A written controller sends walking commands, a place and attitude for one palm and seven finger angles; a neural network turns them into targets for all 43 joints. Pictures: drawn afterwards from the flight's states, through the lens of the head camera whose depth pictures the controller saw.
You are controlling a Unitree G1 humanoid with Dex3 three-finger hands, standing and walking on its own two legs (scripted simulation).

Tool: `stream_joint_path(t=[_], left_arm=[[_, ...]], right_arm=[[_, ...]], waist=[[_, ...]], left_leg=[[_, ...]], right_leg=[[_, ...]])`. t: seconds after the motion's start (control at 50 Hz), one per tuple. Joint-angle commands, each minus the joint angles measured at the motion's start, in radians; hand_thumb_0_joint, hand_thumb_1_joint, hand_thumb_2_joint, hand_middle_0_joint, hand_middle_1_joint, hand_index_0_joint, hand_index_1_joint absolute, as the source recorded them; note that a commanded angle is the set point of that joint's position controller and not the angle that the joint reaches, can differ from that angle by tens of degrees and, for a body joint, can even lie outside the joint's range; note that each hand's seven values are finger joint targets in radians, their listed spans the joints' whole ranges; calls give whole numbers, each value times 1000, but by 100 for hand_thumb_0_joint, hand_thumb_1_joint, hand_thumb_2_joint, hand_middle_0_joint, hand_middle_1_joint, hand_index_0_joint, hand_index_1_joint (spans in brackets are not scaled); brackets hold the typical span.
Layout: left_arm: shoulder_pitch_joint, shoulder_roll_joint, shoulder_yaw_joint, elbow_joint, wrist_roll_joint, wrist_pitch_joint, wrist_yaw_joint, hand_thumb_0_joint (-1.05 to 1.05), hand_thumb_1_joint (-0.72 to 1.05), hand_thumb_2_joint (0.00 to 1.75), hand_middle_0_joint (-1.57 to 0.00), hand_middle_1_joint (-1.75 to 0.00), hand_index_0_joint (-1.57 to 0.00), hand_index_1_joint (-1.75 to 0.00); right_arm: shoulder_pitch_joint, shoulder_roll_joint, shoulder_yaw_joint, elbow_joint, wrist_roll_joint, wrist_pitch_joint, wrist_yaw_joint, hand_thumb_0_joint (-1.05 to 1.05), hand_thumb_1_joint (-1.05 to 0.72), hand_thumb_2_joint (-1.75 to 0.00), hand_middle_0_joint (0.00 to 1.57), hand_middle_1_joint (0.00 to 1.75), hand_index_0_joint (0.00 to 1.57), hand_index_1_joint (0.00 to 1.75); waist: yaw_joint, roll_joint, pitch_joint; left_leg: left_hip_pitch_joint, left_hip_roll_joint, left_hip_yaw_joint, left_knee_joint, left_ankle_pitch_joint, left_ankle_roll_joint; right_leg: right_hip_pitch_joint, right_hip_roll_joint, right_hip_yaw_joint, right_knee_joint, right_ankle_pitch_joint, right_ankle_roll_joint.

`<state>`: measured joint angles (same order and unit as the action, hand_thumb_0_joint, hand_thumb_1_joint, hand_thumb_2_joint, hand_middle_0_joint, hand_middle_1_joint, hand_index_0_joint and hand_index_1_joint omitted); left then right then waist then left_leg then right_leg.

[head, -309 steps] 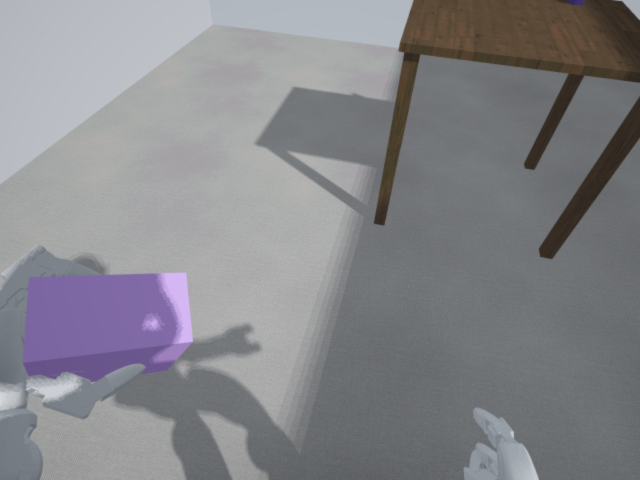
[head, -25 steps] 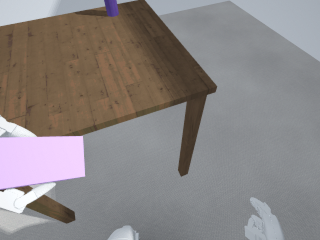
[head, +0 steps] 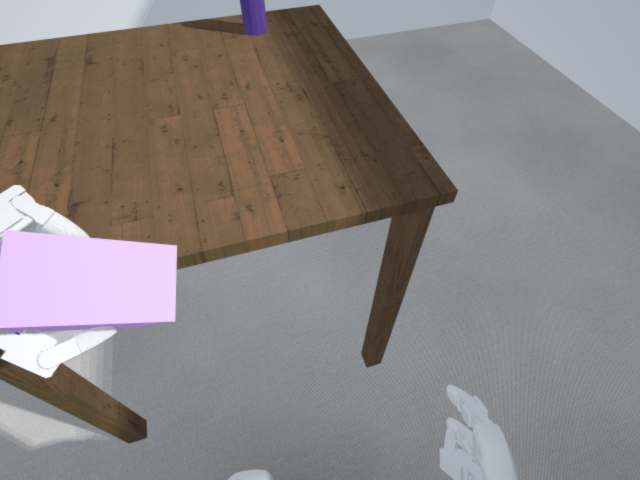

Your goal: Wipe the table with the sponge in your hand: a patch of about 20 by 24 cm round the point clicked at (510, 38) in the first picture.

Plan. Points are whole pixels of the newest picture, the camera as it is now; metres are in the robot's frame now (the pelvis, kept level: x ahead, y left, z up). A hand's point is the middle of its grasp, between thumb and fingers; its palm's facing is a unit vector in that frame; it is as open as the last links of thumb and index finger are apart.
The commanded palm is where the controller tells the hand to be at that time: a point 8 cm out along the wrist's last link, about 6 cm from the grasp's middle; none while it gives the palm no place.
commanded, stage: come to a stop and stand still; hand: left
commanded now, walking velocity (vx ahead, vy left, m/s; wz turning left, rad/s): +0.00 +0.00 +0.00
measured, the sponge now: (106, 290) +0.24 +0.23 +0.17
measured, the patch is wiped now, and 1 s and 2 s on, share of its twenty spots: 0.00 0.00 0.00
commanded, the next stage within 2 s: look again from close up in 1.06 s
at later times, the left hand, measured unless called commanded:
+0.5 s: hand (46, 329) +0.19 +0.25 +0.18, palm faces +0.40 -0.87 -0.30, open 10.5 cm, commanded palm +0.13 +0.28 +0.18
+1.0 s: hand out of the picture +0.16 +0.31 +0.16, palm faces +0.43 -0.85 -0.32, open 10.5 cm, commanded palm +0.09 +0.33 +0.18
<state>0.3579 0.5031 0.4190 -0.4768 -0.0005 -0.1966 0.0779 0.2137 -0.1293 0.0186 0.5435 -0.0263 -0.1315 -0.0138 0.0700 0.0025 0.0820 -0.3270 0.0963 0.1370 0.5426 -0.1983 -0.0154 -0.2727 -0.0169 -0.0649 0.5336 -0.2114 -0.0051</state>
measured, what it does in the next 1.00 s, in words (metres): lifts its right foot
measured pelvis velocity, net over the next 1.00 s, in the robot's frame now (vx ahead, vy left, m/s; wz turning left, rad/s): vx -0.07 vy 0.06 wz -0.01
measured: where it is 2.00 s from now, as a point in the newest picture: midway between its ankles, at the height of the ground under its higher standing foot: outside the picture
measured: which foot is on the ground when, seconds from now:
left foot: down 0.00-1.00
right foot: down 0.00-0.84, up 0.86-1.00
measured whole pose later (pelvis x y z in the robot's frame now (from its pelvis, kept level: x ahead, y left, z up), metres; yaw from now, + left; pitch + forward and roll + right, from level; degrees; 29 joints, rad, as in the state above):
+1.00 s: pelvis -0.07 +0.06 +0.01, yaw +0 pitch -3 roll -1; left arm 0.34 0.32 0.33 -0.42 0.00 -0.15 0.12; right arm 0.21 -0.16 0.04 0.60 -0.02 -0.16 -0.02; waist 0.05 -0.04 0.07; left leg -0.23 -0.09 -0.04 0.37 -0.09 0.07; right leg -0.29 0.04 0.03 0.68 -0.36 0.00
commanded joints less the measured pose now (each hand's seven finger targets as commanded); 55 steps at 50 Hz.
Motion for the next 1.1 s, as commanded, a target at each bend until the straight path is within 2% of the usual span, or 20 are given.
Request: stream_joint_path(t=[0.0, 0.08, 0.1, 0.18, 0.2, 0.3, 0.36, 0.44, 0.52, 0.56, 0.62, 0.68, 0.7, 0.76, 0.8, 0.82, 0.88, 0.94, 1.02, 1.08], left_arm=[[-158, 61, 79, 200, -33, -13, -5, 0, 10, 130, -120, -160, -120, -160], [-20, 17, 26, -232, -40, -36, 11, 0, 10, 130, -120, -160, -120, -160], [29, 14, 22, -291, -43, -37, 23, 0, 10, 130, -120, -160, -120, -160], [48, 102, 120, -323, -39, -43, 58, 0, 10, 130, -120, -160, -120, -160], [32, 163, 180, -341, -42, -44, 72, 0, 10, 130, -120, -160, -120, -160], [-85, 65, 103, -173, -54, -44, 83, 0, 10, 130, -120, -160, -120, -160], [-120, 35, 50, -79, -38, -42, 63, 0, 10, 130, -120, -160, -120, -160], [-144, -15, -43, -114, -30, -35, 36, 0, 10, 130, -120, -160, -120, -160], [-111, 20, 13, -208, -16, -52, 37, 0, 10, 130, -120, -160, -120, -160], [-71, 27, 41, -200, -10, -53, 32, 0, 10, 130, -120, -160, -120, -160], [-31, 78, 98, -226, -16, -74, 34, 0, 10, 130, -120, -160, -120, -160], [-37, 67, 90, -239, -30, -72, 31, 0, 10, 130, -120, -160, -120, -160], [-48, 37, 72, -231, -28, -60, 32, 0, 10, 130, -120, -160, -120, -160], [-63, -9, 18, -163, -34, -31, 36, 0, 10, 130, -120, -160, -120, -160], [-153, -34, -19, -176, -32, -33, 35, 0, 10, 130, -120, -160, -120, -160], [-176, -22, -15, -163, -18, -38, 45, 0, 10, 130, -120, -160, -120, -160], [-201, -20, -26, -200, -11, -41, 50, 0, 10, 130, -120, -160, -120, -160], [-122, -20, -37, -287, -1, -55, 58, 0, 10, 130, -120, -160, -120, -160], [-6, 20, 22, -263, -12, -53, 69, 0, 10, 130, -120, -160, -120, -160], [16, 35, 55, -181, -25, -43, 68, 0, 10, 130, -120, -160, -120, -160]], right_arm=[[-47, -123, -46, -131, 48, -86, -27, 0, -90, -90, 20, 30, 20, 30], [-110, -174, -61, -151, 44, -65, 9, 0, -90, -90, 20, 30, 20, 30], [-131, -163, -51, -156, 49, -70, 11, 0, -90, -90, 20, 30, 20, 30], [-112, -171, -49, -152, 26, -67, -15, 0, -90, -90, 20, 30, 20, 30], [-116, -180, -50, -146, 24, -58, -28, 0, -90, -90, 20, 30, 20, 30], [-86, -184, -45, -116, 24, -40, -52, 0, -90, -90, 20, 30, 20, 30], [-55, -187, -43, -101, 24, -40, -53, 0, -90, -90, 20, 30, 20, 30], [-62, -192, -34, -100, 20, -49, -37, 0, -90, -90, 20, 30, 20, 30], [-107, -204, -33, -132, 20, -66, -27, 0, -90, -90, 20, 30, 20, 30], [-99, -189, -45, -142, 17, -60, -18, 0, -90, -90, 20, 30, 20, 30], [-99, -165, -42, -143, 5, -57, -10, 0, -90, -90, 20, 30, 20, 30], [-83, -167, -45, -111, 0, -44, -13, 0, -90, -90, 20, 30, 20, 30], [-85, -165, -43, -91, 0, -40, -10, 0, -90, -90, 20, 30, 20, 30], [-50, -165, -28, -55, 6, -45, -22, 0, -90, -90, 20, 30, 20, 30], [-82, -194, -32, -68, 18, -72, -32, 0, -90, -90, 20, 30, 20, 30], [-75, -205, -34, -76, 27, -75, -32, 0, -90, -90, 20, 30, 20, 30], [-95, -179, -40, -82, 18, -77, -23, 0, -90, -90, 20, 30, 20, 30], [-95, -176, -39, -96, 11, -87, -11, 0, -90, -90, 20, 30, 20, 30], [-105, -172, -33, -110, -1, -73, -12, 0, -90, -90, 20, 30, 20, 30], [-103, -176, -40, -122, -10, -31, -16, 0, -90, -90, 20, 30, 20, 30]], waist=[[-43, -76, -223], [-26, -96, -277], [-27, -41, -269], [-31, -121, -179], [-37, -74, -143], [-62, 22, -69], [-61, -45, -49], [-67, 14, -56], [-36, 264, -101], [-23, 228, -98], [-22, 114, -129], [-33, -133, -100], [-38, -150, -92], [-66, -47, -117], [-65, 154, -103], [-50, 177, -120], [-59, 165, -123], [-46, 151, -166], [-36, 181, -165], [-42, 80, -142]], left_leg=[[39, -70, -32, 21, -42, 16], [180, -37, -63, -8, 195, 52], [200, -30, -59, -29, 182, 57], [93, -90, -85, 61, -95, 25], [114, -82, -99, 46, -90, 21], [137, -91, -147, -69, -150, 19], [143, -129, -119, 6, -178, 14], [163, -120, -160, -74, -152, 15], [-201, 23, -413, -443, -565, 80], [-311, 23, -379, -440, -563, 95], [-227, -56, -259, -290, -396, 47], [33, -158, -158, 208, -118, -10], [58, -147, -162, 285, -105, -13], [224, -132, -151, 1, -117, 2], [184, -14, -348, -297, -193, 32], [121, 85, -484, -348, -181, 75], [103, 120, -561, -446, -352, 96], [200, 81, -439, -386, -134, 78], [86, 37, -365, -411, -244, 16], [-19, -33, -271, -318, -211, -31]], right_leg=[[224, -175, 168, -87, 764, -60], [125, -98, 146, -96, 351, 45], [103, -88, 145, -103, 305, 40], [-20, -151, 264, -274, -174, -39], [-70, -157, 280, -294, -250, -59], [-137, -57, 199, -302, -423, -32], [-178, -65, 194, -356, -506, -27], [-152, -18, 93, -251, -396, -14], [209, 107, 40, 100, -218, 15], [314, 113, 28, 120, -172, 5], [309, 67, 54, -111, -177, -17], [-111, -179, 408, -406, -482, -137], [-179, -220, 424, -410, -519, -172], [-206, -83, 190, -249, -411, -71], [-132, 61, 80, 9, -247, 3], [-73, 82, 67, 148, -149, 15], [-71, 53, 138, 260, -191, 5], [-40, 36, 100, 137, -151, -3], [160, 59, 26, -121, -100, -19], [261, 18, 89, -253, -69, -49]])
